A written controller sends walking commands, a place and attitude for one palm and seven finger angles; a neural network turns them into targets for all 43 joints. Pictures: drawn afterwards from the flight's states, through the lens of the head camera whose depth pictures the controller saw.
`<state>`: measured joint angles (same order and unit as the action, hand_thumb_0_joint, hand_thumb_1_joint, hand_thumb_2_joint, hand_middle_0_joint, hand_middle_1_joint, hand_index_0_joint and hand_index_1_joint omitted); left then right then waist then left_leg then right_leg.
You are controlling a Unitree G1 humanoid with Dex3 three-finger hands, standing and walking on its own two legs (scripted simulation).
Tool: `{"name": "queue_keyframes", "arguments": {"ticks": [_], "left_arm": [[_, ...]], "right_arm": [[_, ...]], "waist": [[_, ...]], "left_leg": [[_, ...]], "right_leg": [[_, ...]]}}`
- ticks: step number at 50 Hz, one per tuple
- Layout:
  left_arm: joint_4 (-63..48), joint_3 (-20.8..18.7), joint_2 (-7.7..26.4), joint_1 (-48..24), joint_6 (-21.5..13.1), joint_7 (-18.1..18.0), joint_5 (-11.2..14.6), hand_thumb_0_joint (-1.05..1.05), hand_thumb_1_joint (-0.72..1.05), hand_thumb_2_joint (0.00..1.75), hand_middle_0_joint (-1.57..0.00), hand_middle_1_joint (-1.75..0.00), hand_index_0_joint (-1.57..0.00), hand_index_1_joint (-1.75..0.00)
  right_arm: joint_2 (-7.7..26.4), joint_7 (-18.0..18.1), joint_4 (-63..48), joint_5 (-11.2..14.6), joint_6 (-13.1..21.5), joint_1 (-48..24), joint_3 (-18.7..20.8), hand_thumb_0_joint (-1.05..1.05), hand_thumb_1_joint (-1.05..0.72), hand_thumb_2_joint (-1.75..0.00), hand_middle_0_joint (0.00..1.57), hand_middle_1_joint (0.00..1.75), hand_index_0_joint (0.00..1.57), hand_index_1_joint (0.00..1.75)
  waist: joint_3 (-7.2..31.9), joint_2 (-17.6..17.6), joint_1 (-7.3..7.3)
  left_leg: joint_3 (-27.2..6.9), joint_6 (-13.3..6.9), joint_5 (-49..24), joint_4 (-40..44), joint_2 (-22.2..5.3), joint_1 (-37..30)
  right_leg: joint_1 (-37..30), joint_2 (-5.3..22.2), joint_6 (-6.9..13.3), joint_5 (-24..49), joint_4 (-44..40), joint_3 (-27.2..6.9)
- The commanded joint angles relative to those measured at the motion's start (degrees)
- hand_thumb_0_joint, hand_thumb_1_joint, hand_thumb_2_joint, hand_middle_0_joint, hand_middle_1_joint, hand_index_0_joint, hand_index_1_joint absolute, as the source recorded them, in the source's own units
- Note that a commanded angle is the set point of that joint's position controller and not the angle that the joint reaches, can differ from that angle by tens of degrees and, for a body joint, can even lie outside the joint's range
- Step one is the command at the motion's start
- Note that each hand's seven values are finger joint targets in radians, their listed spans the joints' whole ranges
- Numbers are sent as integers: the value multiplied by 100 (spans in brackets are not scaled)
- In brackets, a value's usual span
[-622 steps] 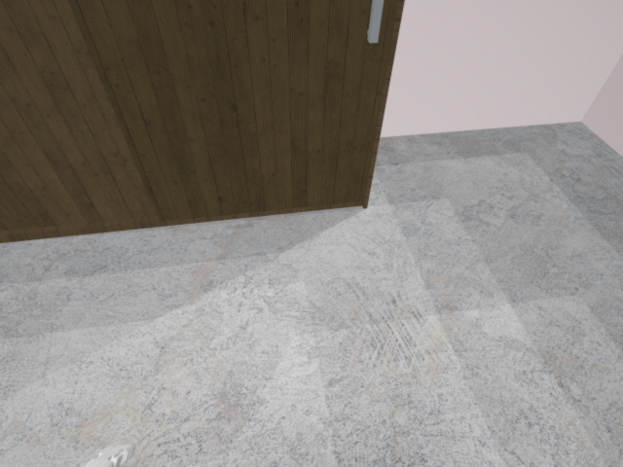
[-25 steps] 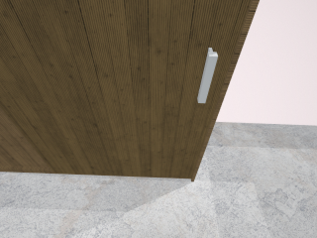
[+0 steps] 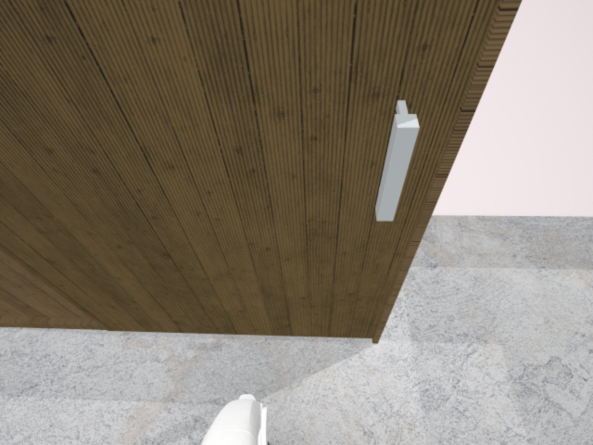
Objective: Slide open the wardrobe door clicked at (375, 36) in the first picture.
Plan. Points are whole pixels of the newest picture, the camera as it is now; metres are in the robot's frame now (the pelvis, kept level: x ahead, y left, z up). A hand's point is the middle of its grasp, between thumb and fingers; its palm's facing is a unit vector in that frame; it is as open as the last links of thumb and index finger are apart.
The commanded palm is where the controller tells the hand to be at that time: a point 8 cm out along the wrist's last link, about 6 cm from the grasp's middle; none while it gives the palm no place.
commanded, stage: come to a stop and stand still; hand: right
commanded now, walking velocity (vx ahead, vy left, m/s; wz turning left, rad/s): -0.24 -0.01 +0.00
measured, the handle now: (392, 164) +0.48 -0.10 +0.10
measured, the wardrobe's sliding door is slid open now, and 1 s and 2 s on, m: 0.00 0.00 0.00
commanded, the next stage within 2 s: look again from close up in 1.94 s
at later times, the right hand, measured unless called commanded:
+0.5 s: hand out of the picture +0.12 -0.18 -0.21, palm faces +0.09 +0.98 -0.16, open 7.3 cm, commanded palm none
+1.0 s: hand out of the picture -0.04 -0.16 -0.18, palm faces +0.08 +0.98 -0.17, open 7.4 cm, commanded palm none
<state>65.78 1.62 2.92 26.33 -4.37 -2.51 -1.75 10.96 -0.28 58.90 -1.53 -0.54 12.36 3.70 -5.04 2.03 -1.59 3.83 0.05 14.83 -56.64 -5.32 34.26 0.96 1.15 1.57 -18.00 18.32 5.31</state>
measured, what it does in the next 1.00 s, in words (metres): steps on the spot: left foot, then right foot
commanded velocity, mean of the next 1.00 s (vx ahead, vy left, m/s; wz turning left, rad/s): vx -0.08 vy -0.05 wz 0.00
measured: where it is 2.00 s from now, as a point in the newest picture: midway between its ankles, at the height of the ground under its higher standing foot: outside the picture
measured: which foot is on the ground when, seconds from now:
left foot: up 0.00-0.12, down 0.14-0.48, up 0.50-0.78, down 0.80-1.00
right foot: down 0.00-0.14, up 0.16-0.46, down 0.48-1.00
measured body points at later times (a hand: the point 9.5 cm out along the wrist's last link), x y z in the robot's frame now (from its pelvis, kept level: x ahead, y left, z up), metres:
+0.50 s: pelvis +0.03 +0.01 -0.03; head +0.06 -0.03 +0.42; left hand +0.13 +0.26 -0.16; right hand +0.12 -0.23 -0.19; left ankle +0.16 +0.15 -0.74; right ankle +0.04 -0.11 -0.75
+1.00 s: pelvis -0.01 +0.00 +0.00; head -0.01 +0.00 +0.45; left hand +0.03 +0.23 -0.16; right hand -0.04 -0.22 -0.17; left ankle -0.04 +0.11 -0.74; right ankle +0.04 -0.11 -0.74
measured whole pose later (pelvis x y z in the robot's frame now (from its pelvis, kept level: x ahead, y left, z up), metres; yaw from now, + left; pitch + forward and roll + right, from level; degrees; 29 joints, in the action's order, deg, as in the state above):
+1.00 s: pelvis -0.01 +0.00 +0.00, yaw -2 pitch -2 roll +0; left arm 61.9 -1.0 9.4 13.5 0.9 -1.3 -0.7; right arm 7.6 1.8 62.9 -0.7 -0.3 19.1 0.0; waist -1.5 0.3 0.2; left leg 1.8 -0.6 16.9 -26.2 -0.2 7.3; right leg 14.0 0.3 1.3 -8.1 24.1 4.8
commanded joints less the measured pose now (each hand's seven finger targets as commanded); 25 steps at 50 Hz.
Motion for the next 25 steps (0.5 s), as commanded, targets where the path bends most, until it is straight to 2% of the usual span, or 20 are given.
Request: {"name": "queue_keyframes", "arguments": {"ticks": [1,3,4,5,6,7,8,9,10,11,12,13,15,17,19,21,22,23,24,25], "left_arm": [[20,-234,985,784,26,-63,-12,0,90,90,-20,-30,-20,-30],[-6,-250,1023,578,82,-85,-3,0,90,90,-20,-30,-20,-30],[-50,-277,1108,491,102,-77,41,0,90,90,-20,-30,-20,-30],[-67,-307,1128,461,110,-46,94,0,90,90,-20,-30,-20,-30],[-103,-330,1054,650,114,1,158,0,90,90,-20,-30,-20,-30],[-239,-437,1068,1014,154,0,221,0,90,90,-20,-30,-20,-30],[-338,-474,1110,851,230,-47,261,0,90,90,-20,-30,-20,-30],[-352,-421,687,697,293,-53,217,0,90,90,-20,-30,-20,-30],[-346,-410,576,452,391,-51,214,0,90,90,-20,-30,-20,-30],[-397,-443,658,261,469,-40,193,0,90,90,-20,-30,-20,-30],[-441,-483,720,113,533,-18,160,0,90,90,-20,-30,-20,-30],[-477,-511,722,50,573,11,140,0,90,90,-20,-30,-20,-30],[-595,-512,674,-87,651,85,106,0,90,90,-20,-30,-20,-30],[-717,-529,709,-173,692,128,78,0,90,90,-20,-30,-20,-30],[-793,-544,731,-202,661,152,75,0,90,90,-20,-30,-20,-30],[-825,-545,796,-84,593,163,75,0,90,90,-20,-30,-20,-30],[-793,-548,842,42,547,161,85,0,90,90,-20,-30,-20,-30],[-829,-580,988,94,509,141,92,0,90,90,-20,-30,-20,-30],[-982,-658,1450,-82,457,119,26,0,90,90,-20,-30,-20,-30],[-1316,-674,1788,-671,463,78,-30,0,90,90,-20,-30,-20,-30]], "right_arm": [[-229,-51,-525,48,154,-654,-139,0,-90,-90,20,30,20,30],[-96,5,-441,53,184,-312,-121,0,-90,-90,20,30,20,30],[14,41,-283,58,213,179,-96,0,-90,-90,20,30,20,30],[241,91,-121,55,271,666,-41,0,-90,-90,20,30,20,30],[824,171,-57,20,363,958,83,0,-90,-90,20,30,20,30],[1372,198,-91,19,393,1081,222,0,-90,-90,20,30,20,30],[1378,227,-200,45,362,954,208,0,-90,-90,20,30,20,30],[1108,291,-233,4,284,697,143,0,-90,-90,20,30,20,30],[908,306,-247,8,255,511,134,0,-90,-90,20,30,20,30],[817,328,-317,20,214,271,116,0,-90,-90,20,30,20,30],[755,355,-393,25,167,53,108,0,-90,-90,20,30,20,30],[792,377,-456,11,119,-62,153,0,-90,-90,20,30,20,30],[879,361,-626,-20,58,-280,190,0,-90,-90,20,30,20,30],[916,323,-737,-41,4,-459,212,0,-90,-90,20,30,20,30],[936,293,-807,-70,-42,-538,213,0,-90,-90,20,30,20,30],[918,257,-862,-76,-92,-626,211,0,-90,-90,20,30,20,30],[867,231,-881,-55,-132,-623,206,0,-90,-90,20,30,20,30],[695,203,-907,-19,-173,-515,152,0,-90,-90,20,30,20,30],[305,183,-985,51,-230,-429,104,0,-90,-90,20,30,20,30],[241,193,-1019,69,-279,-526,88,0,-90,-90,20,30,20,30]], "waist": [[-315,-1095,-185],[-49,-1111,20],[326,-875,268],[703,-569,490],[1222,220,573],[1912,1090,455],[1941,764,408],[1093,444,289],[1041,929,368],[942,1141,318],[786,1018,276],[880,467,235],[966,450,145],[931,767,122],[874,864,88],[813,916,-39],[792,740,-123],[721,140,-170],[413,-1610,-185],[44,-2238,-127]], "left_leg": [[425,-55,-282,1313,237,-241],[302,-103,-536,2079,329,-1233],[270,-83,-1115,2572,396,-2009],[172,-57,-1898,3003,321,-2878],[-604,-313,-3964,2771,-523,-4139],[-1681,-1060,-6514,2584,-1841,-4763],[-1665,-1543,-7050,2815,-2254,-4098],[-1284,-1467,-6752,2930,-2212,-3368],[-1516,-1524,-6218,2996,-2113,-2911],[-1505,-1515,-5603,3129,-1999,-2545],[-1300,-1441,-5049,3256,-1922,-2228],[-1163,-1413,-4566,3266,-1871,-2098],[-960,-1220,-3356,3425,-1699,-1541],[-973,-1104,-2117,3651,-1551,-1250],[-963,-980,-1140,3753,-1407,-1040],[-992,-770,-22,3743,-1232,-832],[-954,-582,446,3506,-1054,-598],[-658,-351,941,2821,-691,-325],[-102,14,1437,1470,36,219],[-310,141,1691,338,456,-110]], "right_leg": [[223,1123,611,4249,-172,-408],[365,1167,486,4658,362,-430],[394,1084,327,4612,773,-419],[586,920,129,4052,1213,-382],[1458,612,-79,2357,2134,-290],[1921,-111,-248,-1187,3431,-112],[1699,-61,-169,-2061,4279,-472],[2029,-4,-161,-2043,4447,-574],[2062,77,-199,-2048,4872,-543],[2174,144,-230,-1943,5072,-659],[2231,184,-272,-1804,5059,-681],[2177,156,-287,-1661,4955,-636],[1948,123,-348,-1281,4606,-500],[1841,70,-386,-979,4214,-392],[1635,14,-375,-769,3650,-266],[1206,-5,-326,-447,2671,-182],[746,-84,-298,-70,1729,-83],[413,65,-281,17,839,-308],[867,1169,71,-460,-219,-1846],[2234,1996,478,-306,-897,-2802]]}}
